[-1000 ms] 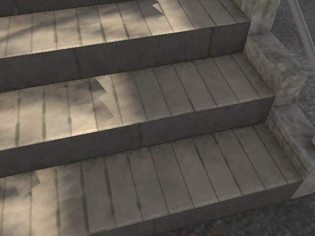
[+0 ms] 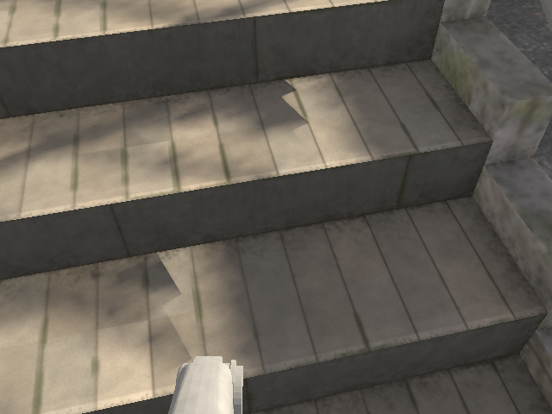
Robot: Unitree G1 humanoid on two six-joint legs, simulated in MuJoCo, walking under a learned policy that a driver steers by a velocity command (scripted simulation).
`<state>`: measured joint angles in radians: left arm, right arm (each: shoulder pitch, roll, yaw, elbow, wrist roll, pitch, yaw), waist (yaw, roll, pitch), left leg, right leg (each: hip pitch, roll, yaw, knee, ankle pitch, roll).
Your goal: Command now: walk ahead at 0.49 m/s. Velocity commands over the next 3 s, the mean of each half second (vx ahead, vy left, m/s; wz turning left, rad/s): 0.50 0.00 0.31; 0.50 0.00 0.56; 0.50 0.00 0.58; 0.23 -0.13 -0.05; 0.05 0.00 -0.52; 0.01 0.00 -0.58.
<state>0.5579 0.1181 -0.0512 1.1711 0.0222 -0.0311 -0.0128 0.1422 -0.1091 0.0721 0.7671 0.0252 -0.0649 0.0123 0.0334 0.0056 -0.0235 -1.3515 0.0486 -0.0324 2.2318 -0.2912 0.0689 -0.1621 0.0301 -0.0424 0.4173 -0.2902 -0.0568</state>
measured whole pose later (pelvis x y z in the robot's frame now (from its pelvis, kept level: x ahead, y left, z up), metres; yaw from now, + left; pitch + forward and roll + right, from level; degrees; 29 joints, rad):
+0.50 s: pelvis +0.27 +0.05 +0.16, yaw +10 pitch +4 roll -1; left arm 0.06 0.17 -0.06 0.82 0.06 -0.06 -0.07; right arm 0.56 -0.14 0.05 1.15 -0.13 -0.09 0.05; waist -0.05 0.00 -0.13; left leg -0.30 -0.10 -0.04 0.60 -0.36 0.11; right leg -1.35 -0.05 0.08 2.09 -0.07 -0.21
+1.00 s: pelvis +0.57 +0.07 +0.32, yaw +28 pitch +5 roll -4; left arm 0.38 0.16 -0.02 1.15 0.09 -0.08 -0.02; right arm 0.08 -0.25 -0.03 0.91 -0.02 -0.05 0.10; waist 0.01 0.05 -0.12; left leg -1.14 0.04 -0.12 1.92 -0.13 0.27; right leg -0.32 -0.01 -0.29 0.59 -0.35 -0.03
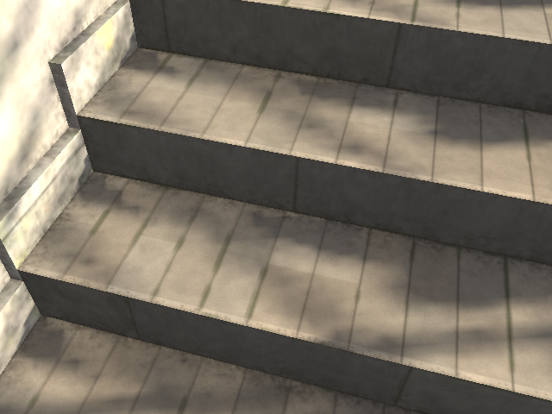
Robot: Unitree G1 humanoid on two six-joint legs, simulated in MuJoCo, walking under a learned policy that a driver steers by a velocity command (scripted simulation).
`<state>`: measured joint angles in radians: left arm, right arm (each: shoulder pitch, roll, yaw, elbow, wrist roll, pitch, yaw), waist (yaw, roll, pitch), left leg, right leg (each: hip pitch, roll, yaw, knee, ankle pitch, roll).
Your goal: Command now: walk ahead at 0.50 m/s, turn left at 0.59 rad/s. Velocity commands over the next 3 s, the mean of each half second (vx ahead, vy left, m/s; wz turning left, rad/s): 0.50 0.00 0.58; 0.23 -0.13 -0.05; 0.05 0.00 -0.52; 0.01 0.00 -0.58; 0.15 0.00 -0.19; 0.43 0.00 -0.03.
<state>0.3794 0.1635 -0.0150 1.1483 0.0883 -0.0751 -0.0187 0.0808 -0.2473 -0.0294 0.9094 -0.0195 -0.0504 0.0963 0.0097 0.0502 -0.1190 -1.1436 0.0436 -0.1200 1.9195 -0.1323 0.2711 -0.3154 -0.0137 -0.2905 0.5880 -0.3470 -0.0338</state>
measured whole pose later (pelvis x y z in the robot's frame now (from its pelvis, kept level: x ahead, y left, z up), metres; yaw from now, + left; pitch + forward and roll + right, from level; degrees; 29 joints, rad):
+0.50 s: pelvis +0.31 +0.08 +0.13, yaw +16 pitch +6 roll +4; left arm 0.27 0.21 0.01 0.98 0.05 -0.09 -0.08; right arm 0.30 -0.20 -0.02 1.07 -0.06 -0.05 0.05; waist -0.03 -0.06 -0.11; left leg -0.66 -0.13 0.08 0.94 -0.40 0.11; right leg -0.79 -0.01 0.19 1.89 0.06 -0.13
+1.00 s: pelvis +0.56 +0.04 +0.28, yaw +11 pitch +3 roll +0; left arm 0.16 0.17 0.03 0.84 0.04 -0.02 0.02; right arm 0.12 -0.20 -0.05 0.76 -0.03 -0.06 -0.01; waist -0.03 0.02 -0.03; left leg -0.73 -0.02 -0.13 1.57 -0.16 0.08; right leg -0.68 0.09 -0.07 1.05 -0.42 -0.11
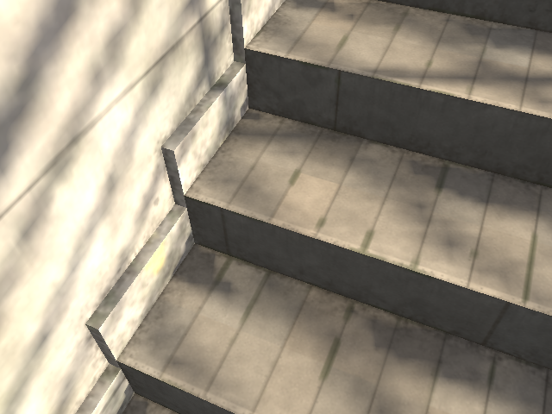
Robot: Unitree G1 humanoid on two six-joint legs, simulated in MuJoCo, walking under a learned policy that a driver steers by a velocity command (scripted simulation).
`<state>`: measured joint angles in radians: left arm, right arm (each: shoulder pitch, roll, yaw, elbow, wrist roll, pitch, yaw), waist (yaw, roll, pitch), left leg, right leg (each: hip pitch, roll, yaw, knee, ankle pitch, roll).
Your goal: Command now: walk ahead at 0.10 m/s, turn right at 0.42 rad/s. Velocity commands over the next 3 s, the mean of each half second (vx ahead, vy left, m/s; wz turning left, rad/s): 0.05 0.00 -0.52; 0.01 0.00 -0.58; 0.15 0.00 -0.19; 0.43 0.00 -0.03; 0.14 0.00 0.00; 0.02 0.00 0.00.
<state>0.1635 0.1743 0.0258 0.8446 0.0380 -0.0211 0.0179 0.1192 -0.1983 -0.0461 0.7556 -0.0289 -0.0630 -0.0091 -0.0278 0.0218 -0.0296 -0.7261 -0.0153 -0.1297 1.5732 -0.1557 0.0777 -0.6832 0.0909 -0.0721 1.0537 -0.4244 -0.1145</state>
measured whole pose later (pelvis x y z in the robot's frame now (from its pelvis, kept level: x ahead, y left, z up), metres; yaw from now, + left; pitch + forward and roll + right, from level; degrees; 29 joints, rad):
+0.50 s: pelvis +0.14 +0.02 +0.06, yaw -17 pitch +4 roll +2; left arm 0.23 0.23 0.03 0.69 -0.02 -0.12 -0.03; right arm 0.05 -0.22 -0.02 0.65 -0.02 -0.08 -0.01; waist 0.00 0.00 -0.06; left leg -0.57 -0.02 0.01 0.86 -0.22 -0.11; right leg -0.35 0.17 0.27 0.75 -0.43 -0.09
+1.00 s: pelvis +0.14 -0.03 +0.06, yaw -34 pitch +3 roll +2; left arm 0.22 0.20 0.07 0.73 0.00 -0.06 -0.02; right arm 0.12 -0.23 -0.10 0.62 -0.04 -0.06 -0.01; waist 0.01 0.01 -0.03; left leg -0.31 0.16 0.21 0.61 -0.35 -0.06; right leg -0.34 -0.07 -0.06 0.63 -0.32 -0.01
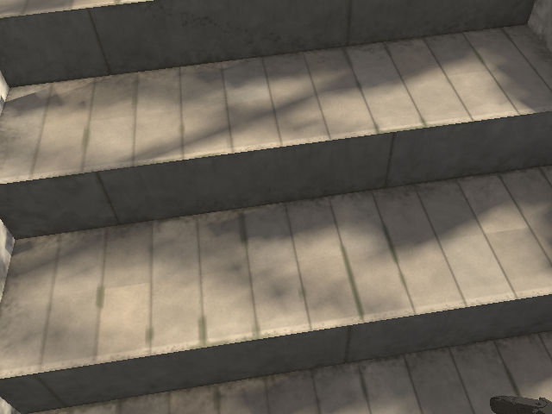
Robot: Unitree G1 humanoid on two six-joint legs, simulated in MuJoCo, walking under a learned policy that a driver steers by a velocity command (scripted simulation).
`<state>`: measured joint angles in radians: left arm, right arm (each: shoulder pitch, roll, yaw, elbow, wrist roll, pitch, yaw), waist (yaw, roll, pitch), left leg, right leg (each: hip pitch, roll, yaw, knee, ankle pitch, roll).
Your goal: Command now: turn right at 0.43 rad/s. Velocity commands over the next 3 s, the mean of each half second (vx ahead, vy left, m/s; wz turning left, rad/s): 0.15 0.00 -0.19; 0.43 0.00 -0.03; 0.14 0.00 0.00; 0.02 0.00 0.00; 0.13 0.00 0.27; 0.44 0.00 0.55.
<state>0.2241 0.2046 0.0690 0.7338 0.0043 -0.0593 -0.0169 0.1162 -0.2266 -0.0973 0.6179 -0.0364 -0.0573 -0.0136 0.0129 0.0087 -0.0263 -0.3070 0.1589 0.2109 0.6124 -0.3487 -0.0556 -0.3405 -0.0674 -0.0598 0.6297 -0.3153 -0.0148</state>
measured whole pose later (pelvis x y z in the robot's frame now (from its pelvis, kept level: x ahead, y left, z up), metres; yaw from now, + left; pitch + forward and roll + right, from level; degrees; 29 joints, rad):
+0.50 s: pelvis +0.07 -0.03 +0.02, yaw -4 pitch +4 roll +2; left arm 0.29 0.26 0.02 0.83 0.05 -0.05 -0.06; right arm 0.35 -0.23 -0.03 0.71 -0.05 -0.01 0.04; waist 0.01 -0.02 -0.08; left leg -0.40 0.02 0.02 0.93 -0.32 0.02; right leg -0.13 0.01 -0.02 0.38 -0.32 -0.10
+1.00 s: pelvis +0.24 -0.05 +0.06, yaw -5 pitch +3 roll -2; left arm 0.03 0.13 -0.01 0.60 0.02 0.01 0.00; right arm 0.49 -0.16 -0.04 0.95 0.02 -0.12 0.03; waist -0.01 -0.01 0.03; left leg -0.20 0.04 -0.09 0.97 -0.09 0.04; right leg -0.84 0.04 -0.16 1.26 -0.47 -0.13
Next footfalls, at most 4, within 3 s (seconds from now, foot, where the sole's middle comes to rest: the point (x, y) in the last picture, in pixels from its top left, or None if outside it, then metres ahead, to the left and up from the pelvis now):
0.58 left None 0.06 0.12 -0.76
0.92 right None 0.37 -0.13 -0.59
1.52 left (290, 289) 0.62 0.03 -0.42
2.22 right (456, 345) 0.48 -0.26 -0.38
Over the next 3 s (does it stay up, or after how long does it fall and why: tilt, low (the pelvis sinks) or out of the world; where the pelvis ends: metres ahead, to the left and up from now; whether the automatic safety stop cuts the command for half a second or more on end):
stays up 0.76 -0.13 0.35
